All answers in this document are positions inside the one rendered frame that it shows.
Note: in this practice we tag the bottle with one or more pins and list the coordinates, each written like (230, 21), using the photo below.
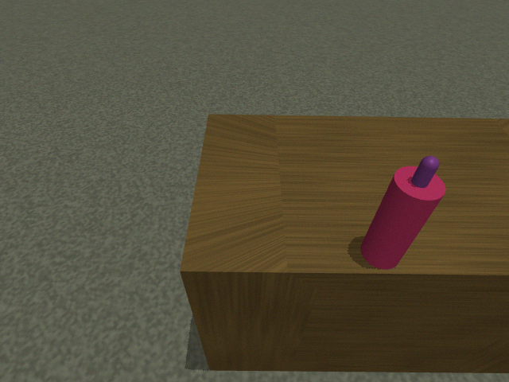
(412, 195)

